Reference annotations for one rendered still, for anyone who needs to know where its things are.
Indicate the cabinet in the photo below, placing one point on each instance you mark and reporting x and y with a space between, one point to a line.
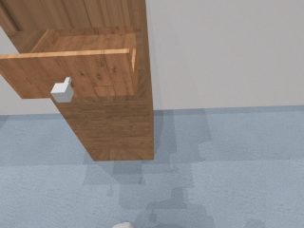
111 128

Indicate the drawer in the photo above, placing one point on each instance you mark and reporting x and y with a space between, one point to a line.
101 61

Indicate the handle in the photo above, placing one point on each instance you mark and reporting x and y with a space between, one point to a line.
62 92

